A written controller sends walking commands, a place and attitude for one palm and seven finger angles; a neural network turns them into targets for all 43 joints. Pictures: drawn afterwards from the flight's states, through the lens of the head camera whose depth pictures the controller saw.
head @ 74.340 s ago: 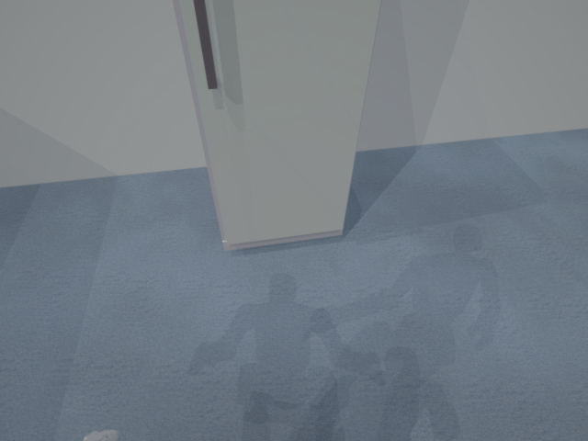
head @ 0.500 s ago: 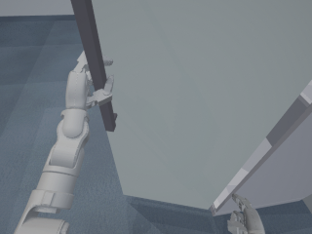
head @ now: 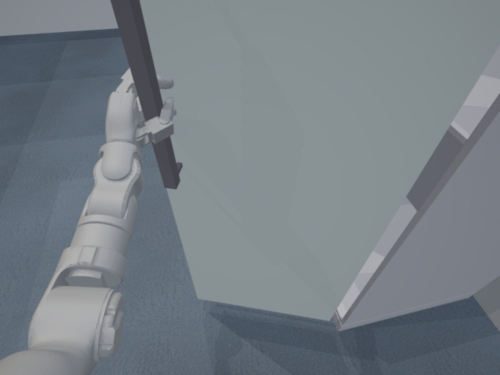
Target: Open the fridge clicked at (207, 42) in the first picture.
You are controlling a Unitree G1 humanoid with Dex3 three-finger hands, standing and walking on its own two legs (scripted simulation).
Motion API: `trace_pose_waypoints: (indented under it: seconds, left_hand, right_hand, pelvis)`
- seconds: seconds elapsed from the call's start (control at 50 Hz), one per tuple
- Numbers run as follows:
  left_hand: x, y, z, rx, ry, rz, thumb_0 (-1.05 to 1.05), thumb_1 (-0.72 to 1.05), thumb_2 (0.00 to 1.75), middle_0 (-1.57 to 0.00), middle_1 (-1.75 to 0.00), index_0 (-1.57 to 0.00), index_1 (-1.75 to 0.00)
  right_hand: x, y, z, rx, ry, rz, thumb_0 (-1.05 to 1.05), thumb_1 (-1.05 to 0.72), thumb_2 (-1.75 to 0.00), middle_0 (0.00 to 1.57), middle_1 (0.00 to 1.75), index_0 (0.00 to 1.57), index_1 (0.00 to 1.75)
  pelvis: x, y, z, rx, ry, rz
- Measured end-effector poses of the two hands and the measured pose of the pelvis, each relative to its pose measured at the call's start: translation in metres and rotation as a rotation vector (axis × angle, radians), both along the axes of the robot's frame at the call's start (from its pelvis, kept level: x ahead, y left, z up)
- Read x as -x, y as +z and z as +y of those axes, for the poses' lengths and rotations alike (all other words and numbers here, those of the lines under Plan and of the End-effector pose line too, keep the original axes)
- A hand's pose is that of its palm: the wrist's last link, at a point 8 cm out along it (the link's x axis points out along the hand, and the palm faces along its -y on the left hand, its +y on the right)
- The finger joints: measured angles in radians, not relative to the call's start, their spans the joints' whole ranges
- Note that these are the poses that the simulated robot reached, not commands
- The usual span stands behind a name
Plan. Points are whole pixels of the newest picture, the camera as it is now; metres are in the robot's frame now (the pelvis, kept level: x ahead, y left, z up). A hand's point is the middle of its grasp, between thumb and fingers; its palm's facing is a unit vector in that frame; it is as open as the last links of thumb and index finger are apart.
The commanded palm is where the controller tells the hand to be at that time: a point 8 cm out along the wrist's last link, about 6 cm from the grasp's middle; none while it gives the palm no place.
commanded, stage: stop walking and hold the door back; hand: left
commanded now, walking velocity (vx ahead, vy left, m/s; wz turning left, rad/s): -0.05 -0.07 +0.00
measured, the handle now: (148, 60) +0.47 +0.16 +0.27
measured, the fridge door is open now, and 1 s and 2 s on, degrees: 68 65 65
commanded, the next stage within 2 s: loosen the grip on the handle in 0.28 s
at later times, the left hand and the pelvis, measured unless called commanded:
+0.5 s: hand (161, 116) +0.44 +0.15 +0.20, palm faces +0.07 -0.99 -0.12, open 6.4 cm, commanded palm +0.40 +0.20 +0.19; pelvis +0.01 +0.00 +0.00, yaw -2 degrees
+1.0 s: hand (163, 118) +0.45 +0.15 +0.19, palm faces +0.10 -0.98 -0.15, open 14.3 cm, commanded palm +0.41 +0.21 +0.19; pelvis +0.04 -0.03 +0.00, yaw -1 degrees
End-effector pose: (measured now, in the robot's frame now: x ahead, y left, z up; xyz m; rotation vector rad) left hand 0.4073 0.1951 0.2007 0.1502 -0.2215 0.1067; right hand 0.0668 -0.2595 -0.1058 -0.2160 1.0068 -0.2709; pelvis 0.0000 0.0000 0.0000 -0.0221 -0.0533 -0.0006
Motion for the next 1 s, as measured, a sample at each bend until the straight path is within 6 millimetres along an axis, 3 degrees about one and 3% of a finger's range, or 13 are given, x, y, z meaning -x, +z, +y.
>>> trace_pose_waypoints:
  seconds: [0.08, 0.2, 0.38, 0.44, 0.5, 0.6, 0.78, 0.88, 1.0]
  left_hand:
    - [0.003, -0.003, -0.001, -0.010, 0.019, -0.035, -0.08, 0.66, 0.80, -0.46, -1.40, -0.34, -1.40]
    - [0.004, -0.002, 0.001, -0.038, 0.006, -0.043, -0.09, 0.66, 0.78, -0.46, -1.40, -0.35, -1.40]
    - [0.003, -0.004, 0.004, -0.026, -0.029, -0.066, -0.08, 0.65, 0.77, -0.46, -1.40, -0.38, -1.40]
    - [-0.007, 0.000, 0.007, -0.067, -0.057, -0.045, -0.10, 0.60, 0.76, -0.48, -1.40, -0.38, -1.40]
    - [-0.011, 0.002, 0.010, 0.015, -0.058, -0.008, -0.08, 0.54, 0.74, -0.48, -1.40, -0.40, -1.39]
    - [-0.006, 0.002, 0.007, 0.004, -0.006, 0.005, -0.03, 0.31, 0.63, -0.47, -1.40, -0.36, -1.36]
    - [-0.001, -0.007, 0.005, -0.044, -0.001, -0.119, -0.01, -0.31, 0.32, -0.43, -1.37, -0.33, -1.31]
    - [-0.007, -0.004, 0.007, -0.068, -0.026, -0.098, -0.01, -0.46, 0.25, -0.45, -1.35, -0.32, -1.26]
    - [-0.015, -0.005, 0.009, -0.021, -0.033, -0.058, -0.01, -0.53, 0.21, -0.43, -1.29, -0.29, -1.20]
  right_hand:
    - [-0.005, -0.006, 0.002, -0.035, 0.005, -0.015, 0.01, -0.91, -0.90, 0.20, 0.30, 0.20, 0.30]
    - [-0.024, -0.003, 0.003, -0.033, 0.007, -0.041, 0.01, -0.91, -0.90, 0.20, 0.30, 0.20, 0.30]
    - [-0.066, 0.018, 0.012, -0.009, 0.037, -0.144, 0.01, -0.91, -0.90, 0.20, 0.30, 0.20, 0.30]
    - [-0.076, 0.026, 0.017, -0.021, 0.085, -0.192, 0.01, -0.91, -0.90, 0.20, 0.30, 0.20, 0.30]
    - [-0.081, 0.035, 0.017, -0.030, 0.100, -0.254, 0.01, -0.91, -0.90, 0.20, 0.30, 0.20, 0.30]
    - [-0.079, 0.030, 0.009, -0.054, 0.086, -0.323, 0.01, -0.91, -0.90, 0.20, 0.30, 0.20, 0.30]
    - [-0.056, 0.010, -0.012, -0.036, 0.095, -0.153, 0.01, -0.91, -0.90, 0.20, 0.30, 0.20, 0.30]
    - [-0.059, 0.005, -0.023, -0.021, 0.071, -0.106, 0.02, -0.91, -0.90, 0.20, 0.30, 0.20, 0.30]
    - [-0.079, 0.009, -0.026, -0.022, 0.060, -0.139, 0.02, -0.91, -0.90, 0.20, 0.30, 0.20, 0.30]
  pelvis:
    - [-0.001, -0.004, -0.008, -0.002, -0.013, -0.004]
    - [-0.005, -0.001, -0.005, 0.000, -0.010, 0.013]
    - [-0.014, 0.003, 0.005, -0.009, -0.037, 0.032]
    - [-0.011, 0.002, 0.001, -0.019, -0.032, 0.048]
    - [-0.011, 0.002, -0.003, -0.028, -0.027, 0.066]
    - [-0.016, 0.000, -0.004, -0.029, -0.036, 0.055]
    - [-0.023, -0.003, -0.020, -0.033, -0.028, 0.078]
    - [-0.031, -0.001, -0.024, -0.029, -0.021, 0.094]
    - [-0.041, 0.001, -0.025, -0.030, -0.023, 0.107]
